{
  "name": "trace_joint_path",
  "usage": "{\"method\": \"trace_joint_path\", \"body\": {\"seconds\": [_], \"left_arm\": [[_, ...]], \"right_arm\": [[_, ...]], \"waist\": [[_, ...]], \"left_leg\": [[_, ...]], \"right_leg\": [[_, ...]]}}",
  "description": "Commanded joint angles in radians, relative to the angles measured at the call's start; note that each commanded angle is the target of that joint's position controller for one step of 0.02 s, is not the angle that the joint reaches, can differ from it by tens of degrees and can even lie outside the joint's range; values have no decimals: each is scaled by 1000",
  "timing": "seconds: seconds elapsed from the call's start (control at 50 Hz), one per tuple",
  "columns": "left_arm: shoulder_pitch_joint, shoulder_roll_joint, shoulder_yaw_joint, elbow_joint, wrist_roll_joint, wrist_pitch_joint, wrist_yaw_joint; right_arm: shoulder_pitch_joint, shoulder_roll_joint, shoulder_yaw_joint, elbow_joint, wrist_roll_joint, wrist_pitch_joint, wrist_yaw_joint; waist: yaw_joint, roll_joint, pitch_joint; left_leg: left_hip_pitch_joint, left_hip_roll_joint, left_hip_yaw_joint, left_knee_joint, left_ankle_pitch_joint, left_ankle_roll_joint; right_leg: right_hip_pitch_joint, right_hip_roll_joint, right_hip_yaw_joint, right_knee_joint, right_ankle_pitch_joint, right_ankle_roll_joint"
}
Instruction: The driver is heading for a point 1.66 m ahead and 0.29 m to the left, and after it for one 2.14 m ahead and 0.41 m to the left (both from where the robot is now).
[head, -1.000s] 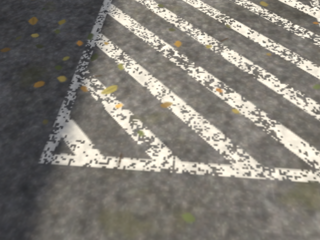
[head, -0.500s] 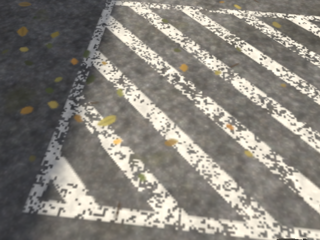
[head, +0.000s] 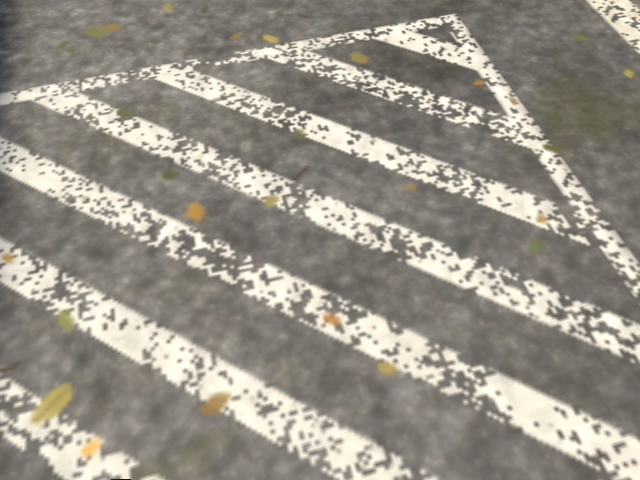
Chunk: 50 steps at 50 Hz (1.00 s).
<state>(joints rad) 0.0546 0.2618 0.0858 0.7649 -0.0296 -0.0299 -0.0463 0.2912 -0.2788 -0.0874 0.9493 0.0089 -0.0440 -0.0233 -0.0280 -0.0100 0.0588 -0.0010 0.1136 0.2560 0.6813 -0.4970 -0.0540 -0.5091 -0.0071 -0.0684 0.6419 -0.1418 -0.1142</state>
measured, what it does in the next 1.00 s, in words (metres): walks ahead, turning left: left foot, then right foot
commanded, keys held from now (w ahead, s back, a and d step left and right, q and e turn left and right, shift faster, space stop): w+e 0.12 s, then w+q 0.70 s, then q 0.18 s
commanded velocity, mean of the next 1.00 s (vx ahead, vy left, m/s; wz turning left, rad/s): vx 0.47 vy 0.00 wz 0.18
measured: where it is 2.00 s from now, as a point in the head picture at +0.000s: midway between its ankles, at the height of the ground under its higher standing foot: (274, 320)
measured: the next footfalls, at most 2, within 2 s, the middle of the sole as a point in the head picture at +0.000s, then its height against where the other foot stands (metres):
left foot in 0.52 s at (287, 458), level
right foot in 0.98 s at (360, 325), level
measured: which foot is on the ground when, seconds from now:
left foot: up 0.00-0.50, down 0.52-0.98, up 1.00-1.00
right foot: down 0.00-0.54, up 0.56-0.96, down 0.98-1.00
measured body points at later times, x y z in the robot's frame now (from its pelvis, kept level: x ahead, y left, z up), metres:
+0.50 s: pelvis +0.30 +0.01 +0.01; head +0.33 +0.00 +0.46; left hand +0.33 +0.29 -0.12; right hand +0.48 -0.24 -0.09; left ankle +0.45 +0.10 -0.71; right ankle +0.11 -0.08 -0.71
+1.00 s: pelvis +0.59 +0.01 +0.01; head +0.62 +0.01 +0.46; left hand +0.76 +0.30 -0.06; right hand +0.71 -0.27 -0.11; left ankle +0.45 +0.10 -0.70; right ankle +0.75 -0.08 -0.72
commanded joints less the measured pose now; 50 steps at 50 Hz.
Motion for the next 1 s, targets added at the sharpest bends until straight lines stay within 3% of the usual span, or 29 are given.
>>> {"method": "trace_joint_path", "body": {"seconds": [0.02, 0.04, 0.06, 0.08, 0.1, 0.14, 0.2, 0.3, 0.4, 0.44, 0.46, 0.48, 0.5, 0.52, 0.54, 0.56, 0.58, 0.6, 0.62, 0.64, 0.68, 0.72, 0.76, 0.82, 0.88, 0.94, 0.96, 0.98, 1.0], "left_arm": [[373, 281, 79, 6, 9, -15, 16], [343, 218, 61, 13, 18, -30, 12], [284, 184, 51, 4, 12, -40, 14], [204, 147, 40, -14, 12, -42, 16], [158, 118, 29, -34, 21, -44, 20], [150, 120, 25, -38, 24, -48, 31], [203, 139, 26, -9, 25, -55, 49], [253, 145, 17, 27, 30, -61, 55], [301, 152, 18, 78, 33, -51, 56], [296, 160, 21, 83, 31, -40, 62], [278, 171, 22, 78, 32, -35, 66], [266, 183, 25, 72, 33, -29, 71], [247, 192, 25, 65, 33, -19, 77], [228, 192, 21, 53, 32, -15, 83], [293, 130, -1, 17, 47, -30, 80], [325, 55, -31, 20, 51, -63, 61], [253, 141, -14, -1, 15, -97, 41], [168, 153, -15, -31, -10, -115, 34], [127, 144, -15, -42, 4, -122, 36], [122, 155, -5, -42, 29, -117, 44], [159, 137, -2, -47, 44, -95, 49], [151, 113, -9, -57, 46, -78, 56], [78, 92, -18, -82, 48, -74, 59], [-29, 71, -27, -112, 39, -82, 51], [-74, 98, -17, -140, 35, -90, 44], [-6, 134, 1, -128, 37, -100, 37], [56, 149, 8, -116, 46, -105, 40], [162, 206, 20, -111, 67, -107, 49], [210, 237, 21, -116, 80, -88, 55]], "right_arm": [[-55, -76, 11, -152, 9, -80, 18], [-149, -118, 0, -180, 46, -104, 26], [-155, -113, 3, -173, 35, -116, 22], [-148, -121, -6, -157, 7, -116, 14], [-128, -134, -14, -150, -4, -104, 13], [-103, -116, -15, -145, -8, -77, 17], [-158, -75, 0, -152, -14, -55, 19], [-290, -54, 19, -177, 6, -57, 39], [-368, -63, 27, -217, 18, -63, 69], [-363, -67, 28, -230, 17, -66, 85], [-331, -79, 23, -228, 15, -65, 90], [-277, -101, 12, -219, 12, -61, 90], [-172, -135, -7, -197, 9, -56, 87], [-26, -181, -31, -168, 7, -51, 78], [111, -275, -58, -160, -3, -44, 64], [113, -243, -45, -160, 16, -43, 65], [101, -186, -27, -157, 17, -39, 62], [53, -157, -21, -177, 11, -37, 57], [-8, -142, -15, -190, 5, -39, 57], [-49, -116, -5, -206, -2, -41, 53], [-80, -123, -4, -228, -6, -37, 45], [-71, -148, -12, -234, -1, -37, 34], [-49, -175, -22, -234, 7, -34, 22], [4, -175, -25, -228, 15, -20, 12], [59, -168, -27, -213, 19, 4, 4], [29, -153, -26, -240, 13, 26, -9], [-2, -134, -21, -260, 12, 27, -9], [-11, -84, -4, -294, -3, 22, -8], [201, -14, 14, -279, -11, 15, -3]], "waist": [[140, -150, -399], [152, -99, -270], [113, -39, -196], [68, -7, -147], [33, -17, -134], [6, -15, -123], [28, -28, -80], [95, -53, -24], [124, -33, 30], [108, -42, 17], [85, -58, -12], [56, -81, -62], [-3, -86, -129], [-82, -59, -207], [-86, 114, -346], [-52, 268, -439], [-88, 179, -377], [-84, 109, -255], [-43, 11, -149], [-9, -5, -113], [37, 35, -90], [44, 52, -75], [21, 56, -62], [-30, 79, -65], [-42, 102, -74], [9, 135, -115], [50, 128, -147], [90, 45, -272], [14, -226, -417]], "left_leg": [[-757, -134, -318, 722, -118, 30], [-851, -87, -330, 712, -21, 59], [-820, -40, -332, 631, 70, 77], [-742, -7, -335, 541, 127, 74], [-664, 15, -344, 487, 164, 69], [-606, 24, -328, 405, 200, 44], [-635, 27, -293, 246, 357, 13], [-605, -3, -257, -35, 669, 42], [-707, -38, -264, -134, 601, 93], [-704, -62, -247, -149, 511, 121], [-651, -89, -223, -149, 464, 138], [-567, -124, -190, -134, 418, 154], [-430, -165, -161, -139, 398, 177], [-199, -160, -203, -168, 454, 214], [182, 72, -580, -157, 445, 352], [404, 228, -1043, -318, 325, 490], [387, 197, -990, -365, 191, 436], [259, 164, -857, -379, 192, 395], [86, 127, -764, -404, 277, 372], [-28, 97, -700, -425, 371, 357], [-153, 65, -653, -463, 471, 366], [-233, 42, -586, -479, 546, 365], [-285, 0, -526, -480, 543, 332], [-315, -44, -496, -453, 474, 281], [-240, -42, -547, -341, 567, 243], [-159, -38, -632, -186, 608, 195], [-180, -78, -617, -94, 605, 158], [-287, -134, -560, 132, 450, 110], [-543, -262, -460, 438, -257, 45]], "right_leg": [[905, -329, 905, -357, -272, -315], [842, -310, 771, -376, -179, -262], [709, -265, 636, -362, -81, -225], [565, -224, 534, -365, 19, -196], [471, -197, 474, -385, 97, -184], [392, -186, 411, -417, 197, -183], [353, -164, 287, -455, 315, -163], [363, -133, 163, -504, 184, -91], [569, -212, 121, -473, 248, -75], [642, -234, 94, -411, 413, -58], [658, -232, 74, -357, 585, -44], [672, -226, 58, -277, 781, -32], [659, -206, 30, -129, 928, -13], [541, -171, -2, 86, 880, 23], [187, -73, -27, 465, 489, 86], [-124, 114, 94, 734, -386, 133], [-245, 42, 211, 785, -373, 102], [-277, -7, 195, 738, -301, 86], [-253, -44, 178, 630, -247, 84], [-187, -74, 174, 539, -213, 92], [-109, -88, 164, 450, -200, 119], [-90, -87, 136, 339, -150, 153], [-61, -68, 121, 179, 0, 176], [30, -13, 108, -33, 214, 186], [60, 33, 124, -137, 223, 176], [134, 42, 143, -206, 171, 134], [238, 10, 139, -258, 259, 106], [475, -150, 254, -198, 499, 39], [789, -433, 539, -117, 848, -133]]}}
